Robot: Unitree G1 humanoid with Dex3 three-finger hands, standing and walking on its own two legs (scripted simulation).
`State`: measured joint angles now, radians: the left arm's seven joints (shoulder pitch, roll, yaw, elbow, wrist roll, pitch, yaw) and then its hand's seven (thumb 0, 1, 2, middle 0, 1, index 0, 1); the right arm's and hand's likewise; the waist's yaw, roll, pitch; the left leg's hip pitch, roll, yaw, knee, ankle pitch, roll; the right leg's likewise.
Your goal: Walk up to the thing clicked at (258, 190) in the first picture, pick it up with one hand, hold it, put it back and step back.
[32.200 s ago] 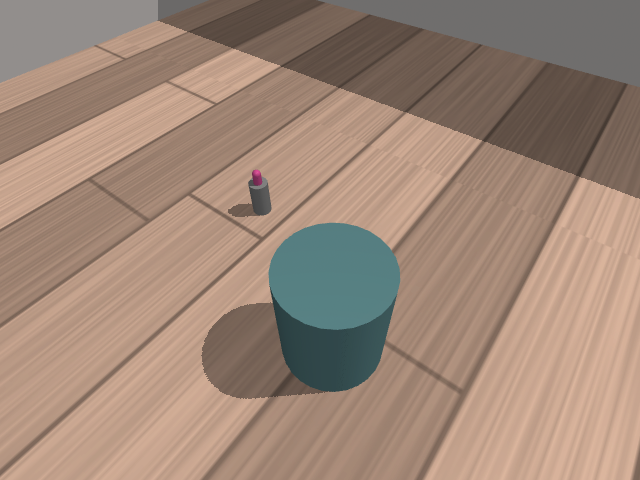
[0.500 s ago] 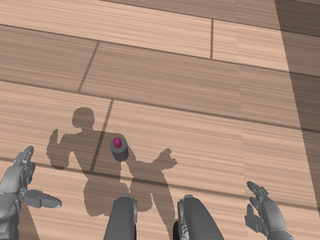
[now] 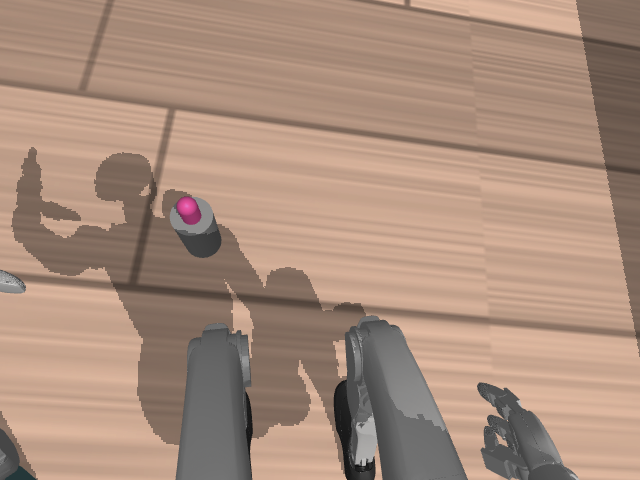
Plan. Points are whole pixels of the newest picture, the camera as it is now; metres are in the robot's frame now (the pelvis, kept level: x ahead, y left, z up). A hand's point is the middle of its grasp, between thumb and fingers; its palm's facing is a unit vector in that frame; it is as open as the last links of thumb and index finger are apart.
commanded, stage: go down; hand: left
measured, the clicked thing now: (195, 224) +0.54 +0.20 -0.38
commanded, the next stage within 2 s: approach in 0.82 s
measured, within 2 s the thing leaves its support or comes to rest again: neither
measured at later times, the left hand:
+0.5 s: hand out of the picture +0.46 +0.37 -0.04, palm faces +0.08 -0.99 -0.07, open 17.7 cm
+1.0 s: hand out of the picture +0.49 +0.38 -0.05, palm faces +0.07 -1.00 -0.05, open 17.7 cm
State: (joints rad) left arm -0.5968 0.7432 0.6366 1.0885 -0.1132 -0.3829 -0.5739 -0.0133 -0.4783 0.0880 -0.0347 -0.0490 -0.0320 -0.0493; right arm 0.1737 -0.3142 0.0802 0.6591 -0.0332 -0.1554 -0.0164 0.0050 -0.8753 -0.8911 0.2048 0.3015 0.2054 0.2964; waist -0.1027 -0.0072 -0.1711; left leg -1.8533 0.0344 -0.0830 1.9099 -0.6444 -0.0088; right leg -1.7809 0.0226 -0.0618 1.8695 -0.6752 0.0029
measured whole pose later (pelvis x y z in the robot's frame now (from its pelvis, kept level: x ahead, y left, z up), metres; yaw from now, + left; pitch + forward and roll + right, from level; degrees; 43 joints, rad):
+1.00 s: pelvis -0.02 +0.01 -0.09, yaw -5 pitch +33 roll -10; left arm -0.93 1.08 0.74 1.19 -0.11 -0.34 -0.70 -0.02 -0.61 0.00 -0.07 -0.06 -0.08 -0.04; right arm 0.18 -0.36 0.22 0.61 -0.06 -0.10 -0.02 0.00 -0.90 -0.89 0.20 0.30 0.21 0.30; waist -0.21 -0.02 -0.06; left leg -2.14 0.03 -0.16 2.22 -0.66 0.01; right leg -2.03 0.03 -0.12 2.12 -0.68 0.02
